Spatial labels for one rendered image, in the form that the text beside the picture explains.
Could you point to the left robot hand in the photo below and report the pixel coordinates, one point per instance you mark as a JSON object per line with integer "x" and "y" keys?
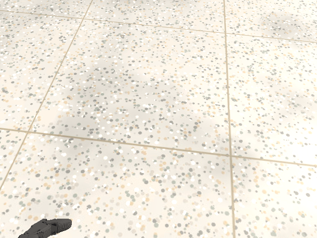
{"x": 46, "y": 228}

